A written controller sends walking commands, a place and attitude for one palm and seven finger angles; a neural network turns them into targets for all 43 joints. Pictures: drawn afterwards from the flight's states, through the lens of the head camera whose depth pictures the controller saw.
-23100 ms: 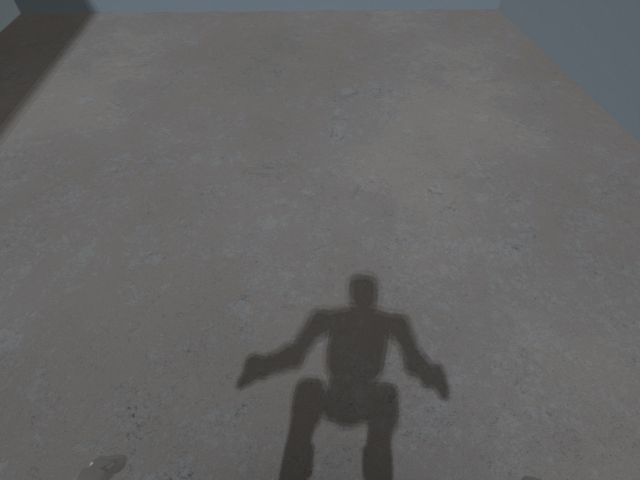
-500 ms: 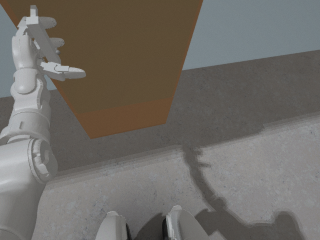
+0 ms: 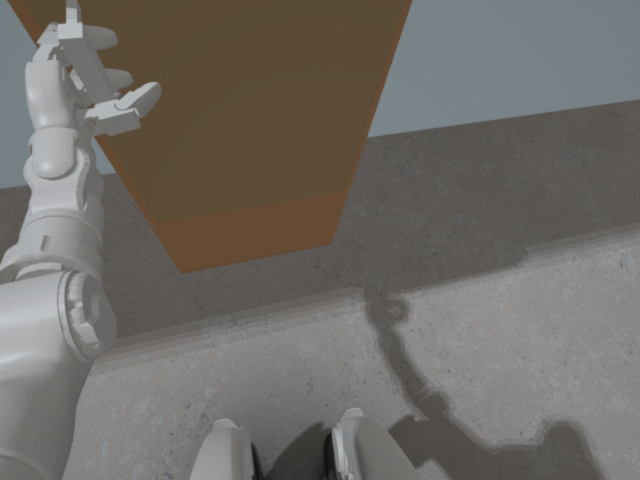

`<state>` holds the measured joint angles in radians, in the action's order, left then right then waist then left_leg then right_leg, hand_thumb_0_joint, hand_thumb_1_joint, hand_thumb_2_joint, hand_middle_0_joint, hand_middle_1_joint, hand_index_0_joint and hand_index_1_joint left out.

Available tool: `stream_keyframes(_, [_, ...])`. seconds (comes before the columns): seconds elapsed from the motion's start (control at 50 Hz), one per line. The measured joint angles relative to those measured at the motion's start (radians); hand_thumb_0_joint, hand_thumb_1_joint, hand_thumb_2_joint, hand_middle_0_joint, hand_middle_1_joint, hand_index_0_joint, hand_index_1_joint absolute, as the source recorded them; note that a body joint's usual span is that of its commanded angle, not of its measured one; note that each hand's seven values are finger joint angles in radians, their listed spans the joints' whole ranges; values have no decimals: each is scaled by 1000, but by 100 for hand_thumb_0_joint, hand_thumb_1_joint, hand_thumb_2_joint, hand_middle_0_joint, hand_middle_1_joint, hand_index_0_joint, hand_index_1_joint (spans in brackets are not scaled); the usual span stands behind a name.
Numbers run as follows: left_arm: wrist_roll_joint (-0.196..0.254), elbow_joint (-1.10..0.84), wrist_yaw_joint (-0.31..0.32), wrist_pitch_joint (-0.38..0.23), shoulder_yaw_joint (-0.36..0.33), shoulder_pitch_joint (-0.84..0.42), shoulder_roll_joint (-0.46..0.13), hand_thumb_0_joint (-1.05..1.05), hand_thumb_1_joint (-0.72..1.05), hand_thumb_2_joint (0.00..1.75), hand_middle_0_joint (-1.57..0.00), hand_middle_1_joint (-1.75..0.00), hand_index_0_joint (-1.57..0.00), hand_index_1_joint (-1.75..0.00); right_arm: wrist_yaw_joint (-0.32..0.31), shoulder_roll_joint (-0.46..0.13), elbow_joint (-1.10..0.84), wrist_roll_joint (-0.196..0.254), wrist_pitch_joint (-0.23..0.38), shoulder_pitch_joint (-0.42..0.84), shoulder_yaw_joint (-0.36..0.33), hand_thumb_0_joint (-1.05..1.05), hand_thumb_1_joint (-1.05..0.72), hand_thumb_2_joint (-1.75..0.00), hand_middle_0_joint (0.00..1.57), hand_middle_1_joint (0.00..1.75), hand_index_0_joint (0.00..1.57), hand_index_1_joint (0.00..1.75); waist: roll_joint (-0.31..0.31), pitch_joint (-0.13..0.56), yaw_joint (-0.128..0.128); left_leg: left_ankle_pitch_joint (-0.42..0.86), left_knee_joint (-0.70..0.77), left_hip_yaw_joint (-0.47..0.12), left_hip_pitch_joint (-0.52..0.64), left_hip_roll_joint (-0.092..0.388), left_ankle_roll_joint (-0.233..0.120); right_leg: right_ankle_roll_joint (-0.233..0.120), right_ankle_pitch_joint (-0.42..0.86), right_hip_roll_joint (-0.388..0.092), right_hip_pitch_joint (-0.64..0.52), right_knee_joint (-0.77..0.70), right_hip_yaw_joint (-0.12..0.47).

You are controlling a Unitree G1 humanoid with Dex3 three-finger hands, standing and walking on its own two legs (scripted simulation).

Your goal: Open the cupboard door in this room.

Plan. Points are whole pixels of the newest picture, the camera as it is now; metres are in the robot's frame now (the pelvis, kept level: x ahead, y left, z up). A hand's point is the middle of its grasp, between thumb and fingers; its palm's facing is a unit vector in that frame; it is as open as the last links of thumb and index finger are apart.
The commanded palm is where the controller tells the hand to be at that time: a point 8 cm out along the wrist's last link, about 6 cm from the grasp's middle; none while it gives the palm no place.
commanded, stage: close the thumb around the handle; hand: left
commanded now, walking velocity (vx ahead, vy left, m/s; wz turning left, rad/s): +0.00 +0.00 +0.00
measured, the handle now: (96, 68) +0.59 +0.20 +0.09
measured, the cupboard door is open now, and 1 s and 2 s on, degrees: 0 20 38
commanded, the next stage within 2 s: pull the door open along its arc in 0.28 s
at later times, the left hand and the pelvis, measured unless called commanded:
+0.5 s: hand (124, 98) +0.55 +0.17 +0.09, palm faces +0.15 -0.99 +0.00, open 5.4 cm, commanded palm +0.51 +0.21 +0.09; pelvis +0.01 +0.00 +0.00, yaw +0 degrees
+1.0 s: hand (178, 187) +0.43 +0.11 +0.09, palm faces +0.39 -0.92 +0.07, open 5.7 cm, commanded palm +0.36 +0.13 +0.09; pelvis +0.03 -0.01 +0.02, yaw +1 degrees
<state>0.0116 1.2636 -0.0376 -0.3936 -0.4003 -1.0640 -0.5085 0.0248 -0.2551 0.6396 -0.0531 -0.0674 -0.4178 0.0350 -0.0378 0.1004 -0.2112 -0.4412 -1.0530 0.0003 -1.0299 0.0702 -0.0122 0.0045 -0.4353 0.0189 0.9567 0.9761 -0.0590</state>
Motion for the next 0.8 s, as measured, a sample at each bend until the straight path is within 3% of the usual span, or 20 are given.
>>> stream_keyframes(0.16, [-1,-2,-1,0,-14,15,-5,1,63,78,-39,-132,-40,-132,-1,-2,-2,1,2,-3,1,0,-90,-90,21,30,20,30,-2,-2,-4,-2,3,3,6,3,-1,1,1,3,-5,-5,4])
stream_keyframes(0.26, [2,-19,-7,-13,-13,32,18,2,76,85,-40,-134,-40,-134,1,-1,4,1,1,-5,-3,0,-90,-90,21,30,20,30,-2,2,1,-5,6,6,14,3,0,1,-1,4,-11,-7,7])
stream_keyframes(0.4, [-8,-21,-5,-10,-27,46,15,1,76,84,-39,-134,-40,-134,-1,2,-7,4,-4,0,-2,0,-90,-90,21,30,20,30,-3,3,-2,-7,10,10,25,5,0,1,-3,6,-19,-9,11])
stream_keyframes(0.56, [23,-75,7,-9,-9,90,47,2,76,83,-39,-135,-39,-134,10,4,-6,3,-6,-2,-13,0,-90,-90,21,30,20,30,-3,10,16,-8,22,16,41,5,2,-1,-5,6,-30,-16,17])
stream_keyframes(0.68, [60,-199,10,-9,21,217,116,2,76,80,-38,-135,-38,-135,19,8,-19,18,-22,-7,-27,0,-90,-90,21,30,20,30,-2,21,44,-11,54,29,97,6,3,0,-5,7,-78,-42,30])
stream_keyframes(0.8, [103,-424,32,13,98,432,225,2,74,76,-38,-135,-37,-134,32,14,-40,39,-23,5,-46,0,-90,-90,20,30,20,30,-4,36,84,-8,106,41,184,3,4,0,-2,5,-159,-88,40])
